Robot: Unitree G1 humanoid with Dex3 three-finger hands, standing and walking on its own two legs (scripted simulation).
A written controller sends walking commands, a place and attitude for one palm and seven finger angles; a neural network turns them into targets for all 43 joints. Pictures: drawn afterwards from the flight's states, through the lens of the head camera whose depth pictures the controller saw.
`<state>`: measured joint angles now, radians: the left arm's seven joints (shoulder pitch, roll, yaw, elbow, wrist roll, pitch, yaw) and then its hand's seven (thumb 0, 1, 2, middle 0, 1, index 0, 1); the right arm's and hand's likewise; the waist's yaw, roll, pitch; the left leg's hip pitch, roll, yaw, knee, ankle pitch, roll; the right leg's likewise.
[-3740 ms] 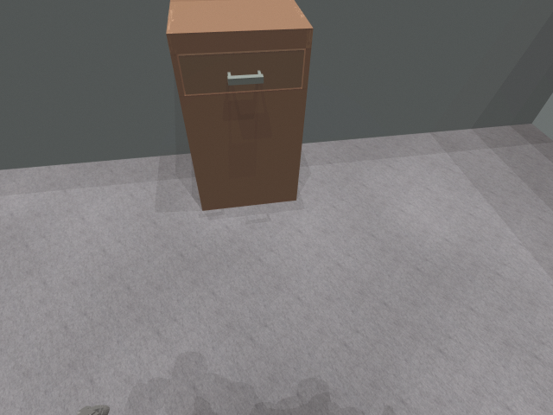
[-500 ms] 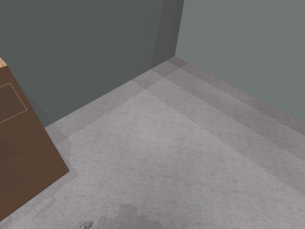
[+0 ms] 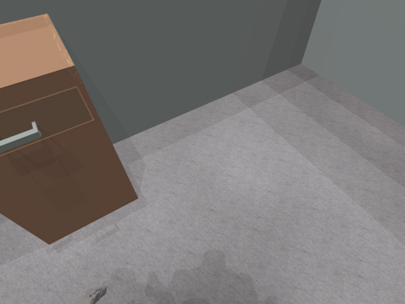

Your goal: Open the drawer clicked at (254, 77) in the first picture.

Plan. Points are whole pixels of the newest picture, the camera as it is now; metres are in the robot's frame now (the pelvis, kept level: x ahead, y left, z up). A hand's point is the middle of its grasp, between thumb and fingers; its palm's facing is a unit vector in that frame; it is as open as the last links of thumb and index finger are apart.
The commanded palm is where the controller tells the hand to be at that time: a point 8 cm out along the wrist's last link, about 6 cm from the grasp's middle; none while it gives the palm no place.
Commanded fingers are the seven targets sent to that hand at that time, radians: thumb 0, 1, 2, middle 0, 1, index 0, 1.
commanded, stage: turn to face it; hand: left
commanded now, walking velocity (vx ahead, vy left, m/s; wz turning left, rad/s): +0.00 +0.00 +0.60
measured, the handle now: (16, 135) +0.57 +0.59 -0.07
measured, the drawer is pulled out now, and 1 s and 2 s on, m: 0.00 0.00 0.00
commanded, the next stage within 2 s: take the last steps up to it in 0.84 s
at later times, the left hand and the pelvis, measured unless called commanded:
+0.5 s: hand out of the picture -0.09 +0.22 -0.18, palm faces +0.37 -0.89 -0.27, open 7.4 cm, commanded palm none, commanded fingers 0.00 0.90 0.90 -0.20 -0.30 -0.20 -0.30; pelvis -0.03 +0.00 -0.01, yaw +19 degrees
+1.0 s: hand out of the picture -0.04 +0.17 -0.14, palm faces +0.49 -0.83 -0.26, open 7.4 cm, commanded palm none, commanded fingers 0.00 0.90 0.90 -0.20 -0.30 -0.20 -0.30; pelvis -0.02 -0.03 +0.01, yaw +29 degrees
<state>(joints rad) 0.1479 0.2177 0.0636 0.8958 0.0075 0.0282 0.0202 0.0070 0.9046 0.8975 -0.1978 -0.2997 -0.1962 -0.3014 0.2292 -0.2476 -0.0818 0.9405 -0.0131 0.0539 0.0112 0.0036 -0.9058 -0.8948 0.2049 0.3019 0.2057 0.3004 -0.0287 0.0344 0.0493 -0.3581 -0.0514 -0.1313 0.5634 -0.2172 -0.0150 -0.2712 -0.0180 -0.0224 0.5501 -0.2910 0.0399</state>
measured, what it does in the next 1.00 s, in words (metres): steps on the spot, turning left: left foot, then right foot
